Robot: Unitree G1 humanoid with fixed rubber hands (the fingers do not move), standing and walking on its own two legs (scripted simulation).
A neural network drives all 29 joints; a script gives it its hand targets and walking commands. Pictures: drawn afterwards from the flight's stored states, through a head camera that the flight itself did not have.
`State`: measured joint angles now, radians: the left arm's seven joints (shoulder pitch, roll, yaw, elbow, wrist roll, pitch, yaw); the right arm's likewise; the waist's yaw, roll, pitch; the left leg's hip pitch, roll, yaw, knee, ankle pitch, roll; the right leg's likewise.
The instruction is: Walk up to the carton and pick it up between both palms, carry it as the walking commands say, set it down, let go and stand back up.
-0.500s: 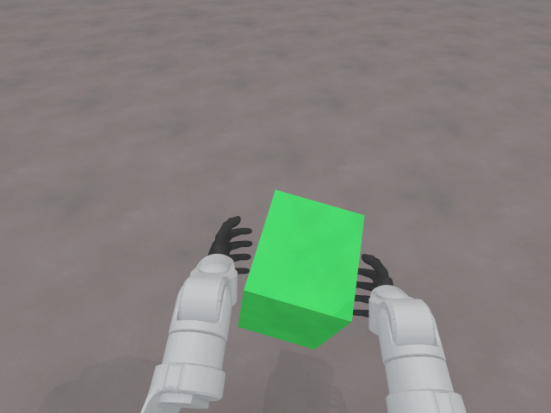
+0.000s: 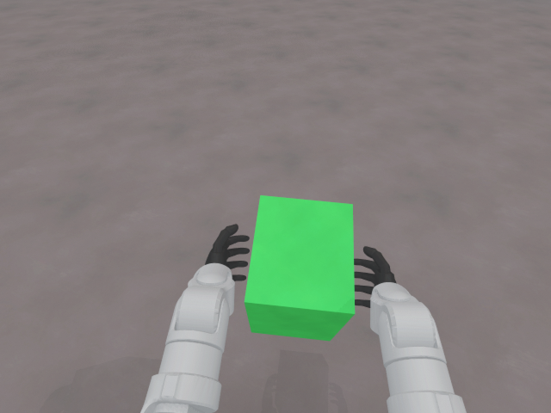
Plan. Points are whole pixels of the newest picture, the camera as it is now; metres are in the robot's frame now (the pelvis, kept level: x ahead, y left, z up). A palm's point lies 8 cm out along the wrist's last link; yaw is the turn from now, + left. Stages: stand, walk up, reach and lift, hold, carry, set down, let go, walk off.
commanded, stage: hold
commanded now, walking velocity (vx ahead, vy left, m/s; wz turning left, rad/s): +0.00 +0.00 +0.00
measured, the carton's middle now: (297, 273) +0.39 -0.01 -0.03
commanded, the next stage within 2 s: set down in 0.12 s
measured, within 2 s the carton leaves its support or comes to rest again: neither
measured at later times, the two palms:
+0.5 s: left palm (220, 269) +0.32 +0.11 +0.07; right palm (379, 313) +0.27 -0.12 +0.03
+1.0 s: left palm (221, 305) +0.33 +0.13 -0.05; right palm (358, 320) +0.31 -0.11 -0.06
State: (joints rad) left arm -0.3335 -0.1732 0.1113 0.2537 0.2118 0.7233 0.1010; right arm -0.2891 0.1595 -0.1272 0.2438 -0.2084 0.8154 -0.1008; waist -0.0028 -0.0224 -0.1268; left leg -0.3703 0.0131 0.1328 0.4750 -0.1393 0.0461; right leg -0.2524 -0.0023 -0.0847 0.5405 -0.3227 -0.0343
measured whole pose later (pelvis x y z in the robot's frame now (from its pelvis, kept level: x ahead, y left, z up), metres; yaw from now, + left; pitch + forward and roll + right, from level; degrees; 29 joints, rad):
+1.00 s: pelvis -0.05 +0.03 -0.02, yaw -10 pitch +10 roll -1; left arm -0.62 -0.28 0.49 0.60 0.42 0.18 0.15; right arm -0.65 0.18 -0.43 0.72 -0.41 0.24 -0.06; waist 0.10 -0.02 0.10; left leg -0.69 -0.05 -0.06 0.66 -0.15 0.01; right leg -0.63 0.06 0.08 0.72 -0.27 -0.01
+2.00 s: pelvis -0.06 +0.03 -0.16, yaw -12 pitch +38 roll -2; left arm -0.81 -0.21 0.53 0.56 0.31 0.13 0.16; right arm -0.95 0.11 -0.36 0.85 -0.26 0.15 -0.21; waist 0.17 -0.05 -0.12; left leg -1.63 -0.07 -0.08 1.34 -0.36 -0.02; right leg -1.56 0.12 0.05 1.39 -0.48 0.01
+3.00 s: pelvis -0.08 +0.03 -0.28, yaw -14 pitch +44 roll -3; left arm -1.21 -0.11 0.58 0.62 0.31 0.22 0.12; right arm -1.33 -0.06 -0.34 0.92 -0.16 0.24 -0.20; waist 0.18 -0.06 0.06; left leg -2.10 -0.08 -0.08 1.76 -0.43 -0.04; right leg -2.02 0.17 0.02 1.81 -0.57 0.02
